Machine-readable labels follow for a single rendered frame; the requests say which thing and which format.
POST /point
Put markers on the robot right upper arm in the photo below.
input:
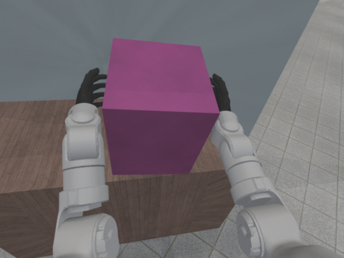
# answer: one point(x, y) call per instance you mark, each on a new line
point(269, 231)

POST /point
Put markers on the pedestal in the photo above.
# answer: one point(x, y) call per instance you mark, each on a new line
point(143, 206)

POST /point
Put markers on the left robot hand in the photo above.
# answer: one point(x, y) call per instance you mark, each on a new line
point(85, 93)

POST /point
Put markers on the left robot forearm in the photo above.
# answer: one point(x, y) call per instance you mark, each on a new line
point(83, 164)

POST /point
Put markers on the right robot forearm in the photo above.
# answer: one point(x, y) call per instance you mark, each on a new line
point(249, 185)

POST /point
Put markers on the robot left upper arm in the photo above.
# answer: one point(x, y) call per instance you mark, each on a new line
point(92, 236)

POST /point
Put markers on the carton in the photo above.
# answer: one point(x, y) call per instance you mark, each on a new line
point(158, 108)

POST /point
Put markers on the right robot hand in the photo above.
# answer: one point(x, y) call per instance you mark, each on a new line
point(221, 93)

